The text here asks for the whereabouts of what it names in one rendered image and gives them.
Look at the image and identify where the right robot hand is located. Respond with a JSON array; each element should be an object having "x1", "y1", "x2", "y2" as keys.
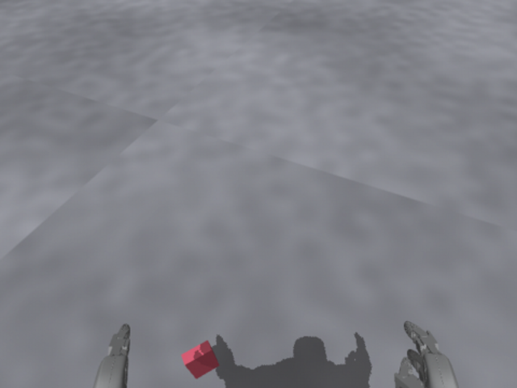
[{"x1": 394, "y1": 321, "x2": 459, "y2": 388}]

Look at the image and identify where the carton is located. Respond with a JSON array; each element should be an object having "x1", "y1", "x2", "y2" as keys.
[{"x1": 181, "y1": 341, "x2": 219, "y2": 379}]

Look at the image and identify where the left robot hand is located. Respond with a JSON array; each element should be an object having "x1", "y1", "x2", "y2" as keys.
[{"x1": 93, "y1": 324, "x2": 130, "y2": 388}]

